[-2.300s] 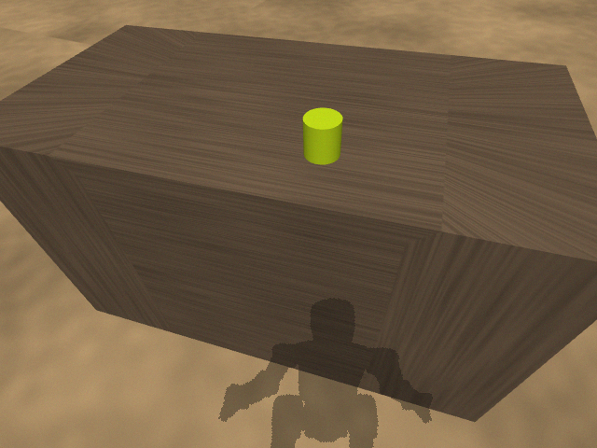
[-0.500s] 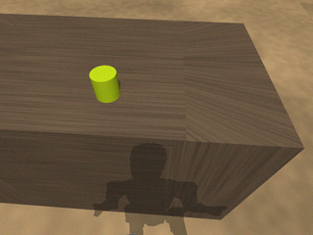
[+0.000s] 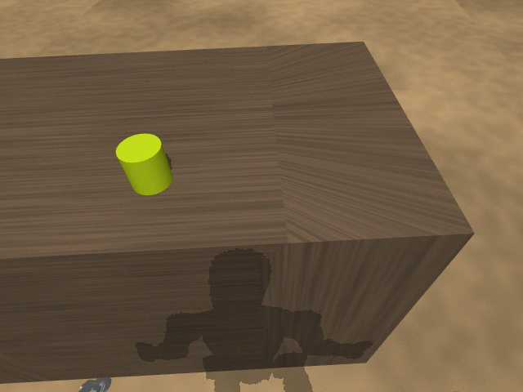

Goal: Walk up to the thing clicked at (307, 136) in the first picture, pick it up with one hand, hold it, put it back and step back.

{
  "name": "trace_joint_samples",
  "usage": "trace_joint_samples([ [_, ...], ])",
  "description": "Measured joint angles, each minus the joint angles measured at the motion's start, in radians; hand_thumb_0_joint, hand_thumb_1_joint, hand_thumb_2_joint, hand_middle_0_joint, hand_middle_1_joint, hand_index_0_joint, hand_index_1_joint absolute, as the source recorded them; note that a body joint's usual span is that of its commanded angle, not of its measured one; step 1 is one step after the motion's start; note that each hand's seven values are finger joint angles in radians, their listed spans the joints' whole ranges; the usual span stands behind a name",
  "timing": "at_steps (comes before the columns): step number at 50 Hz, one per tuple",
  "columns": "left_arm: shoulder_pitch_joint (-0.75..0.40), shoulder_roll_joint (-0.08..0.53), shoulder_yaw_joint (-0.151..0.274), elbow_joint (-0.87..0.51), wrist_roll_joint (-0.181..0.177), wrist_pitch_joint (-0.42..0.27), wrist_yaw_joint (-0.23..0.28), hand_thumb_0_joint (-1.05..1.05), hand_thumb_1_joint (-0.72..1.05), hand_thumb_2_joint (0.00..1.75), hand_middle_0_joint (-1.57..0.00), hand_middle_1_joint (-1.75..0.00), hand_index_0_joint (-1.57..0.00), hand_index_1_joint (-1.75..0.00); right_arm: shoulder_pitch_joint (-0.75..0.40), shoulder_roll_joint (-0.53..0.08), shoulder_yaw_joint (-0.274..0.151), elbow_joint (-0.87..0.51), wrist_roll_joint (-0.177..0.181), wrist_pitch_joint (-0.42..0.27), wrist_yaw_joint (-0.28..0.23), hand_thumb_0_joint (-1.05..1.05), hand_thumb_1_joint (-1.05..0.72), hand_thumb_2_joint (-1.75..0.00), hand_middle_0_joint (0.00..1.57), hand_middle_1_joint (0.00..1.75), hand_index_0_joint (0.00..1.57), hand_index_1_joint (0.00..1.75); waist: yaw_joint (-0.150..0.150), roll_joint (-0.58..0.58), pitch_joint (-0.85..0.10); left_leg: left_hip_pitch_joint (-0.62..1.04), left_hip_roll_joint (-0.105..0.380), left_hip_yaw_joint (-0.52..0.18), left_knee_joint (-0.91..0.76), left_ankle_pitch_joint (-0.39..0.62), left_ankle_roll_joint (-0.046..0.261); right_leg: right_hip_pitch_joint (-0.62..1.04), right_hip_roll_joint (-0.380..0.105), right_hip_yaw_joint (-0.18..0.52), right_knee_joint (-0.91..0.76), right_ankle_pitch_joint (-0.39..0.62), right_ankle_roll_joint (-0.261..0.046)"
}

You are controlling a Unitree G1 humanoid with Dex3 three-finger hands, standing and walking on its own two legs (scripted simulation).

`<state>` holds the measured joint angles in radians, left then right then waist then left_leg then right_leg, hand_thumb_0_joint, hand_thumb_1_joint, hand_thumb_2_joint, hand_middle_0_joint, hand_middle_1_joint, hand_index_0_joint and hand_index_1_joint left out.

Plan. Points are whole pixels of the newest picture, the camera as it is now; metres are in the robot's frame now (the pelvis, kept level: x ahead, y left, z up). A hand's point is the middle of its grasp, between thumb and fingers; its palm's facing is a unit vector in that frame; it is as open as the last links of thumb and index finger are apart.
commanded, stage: walk up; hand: left
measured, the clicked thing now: (146, 164) +0.49 +0.23 +0.08
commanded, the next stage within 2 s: stand in 1.18 s
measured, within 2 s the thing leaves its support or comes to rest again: neither
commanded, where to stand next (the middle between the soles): +0.03 +0.01 m, yaw +2 degrees
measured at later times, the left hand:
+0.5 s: hand out of the picture +0.06 +0.26 -0.14, palm faces -0.03 -0.94 -0.34, open 7.4 cm
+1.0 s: hand out of the picture +0.09 +0.26 -0.14, palm faces -0.04 -0.94 -0.35, open 7.4 cm
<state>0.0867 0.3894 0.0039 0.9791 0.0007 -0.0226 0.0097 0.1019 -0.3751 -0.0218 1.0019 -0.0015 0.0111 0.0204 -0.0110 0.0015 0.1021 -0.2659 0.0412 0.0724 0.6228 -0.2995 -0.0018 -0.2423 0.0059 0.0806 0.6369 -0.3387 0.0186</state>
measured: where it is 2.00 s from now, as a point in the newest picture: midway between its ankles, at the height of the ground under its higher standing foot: outside the picture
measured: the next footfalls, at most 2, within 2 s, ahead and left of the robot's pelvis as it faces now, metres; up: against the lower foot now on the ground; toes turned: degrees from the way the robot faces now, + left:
none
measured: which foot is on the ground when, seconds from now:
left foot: down 0.00-1.00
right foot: down 0.00-1.00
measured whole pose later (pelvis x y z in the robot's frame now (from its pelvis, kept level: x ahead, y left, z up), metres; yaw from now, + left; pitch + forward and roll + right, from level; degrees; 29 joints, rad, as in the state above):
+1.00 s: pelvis +0.00 +0.01 +0.02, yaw -1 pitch -3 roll +0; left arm 0.08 0.35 0.01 1.12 0.01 -0.01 0.00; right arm 0.06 -0.36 -0.03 1.12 0.00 0.01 0.02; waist -0.01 0.00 0.07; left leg -0.17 0.04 0.10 0.39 -0.18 0.00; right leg -0.15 0.00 0.10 0.39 -0.20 0.03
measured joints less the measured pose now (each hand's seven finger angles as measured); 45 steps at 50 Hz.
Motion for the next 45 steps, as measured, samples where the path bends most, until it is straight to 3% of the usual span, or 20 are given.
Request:
trace_joint_samples([
  [19, 0.007, -0.046, 0.003, 0.142, 0.006, 0.015, -0.016, 0.01, 0.90, 0.90, -0.20, -0.30, -0.20, -0.30, -0.019, 0.011, -0.001, 0.126, -0.008, -0.002, 0.007, 0.01, -0.90, -0.90, 0.21, 0.30, 0.21, 0.30, 0.006, 0.000, -0.029, 0.084, 0.000, 0.018, -0.214, 0.133, 0.004, 0.085, -0.001, 0.015, -0.232, 0.149, 0.010],
  [45, 0.009, -0.040, 0.005, 0.146, 0.009, 0.016, -0.010, 0.01, 0.91, 0.90, -0.20, -0.30, -0.20, -0.30, -0.037, 0.020, -0.011, 0.121, -0.003, -0.001, 0.003, 0.01, -0.90, -0.90, 0.21, 0.30, 0.21, 0.30, 0.008, 0.002, -0.031, 0.092, -0.006, 0.025, -0.229, 0.125, 0.008, 0.090, -0.007, 0.022, -0.247, 0.143, 0.015],
])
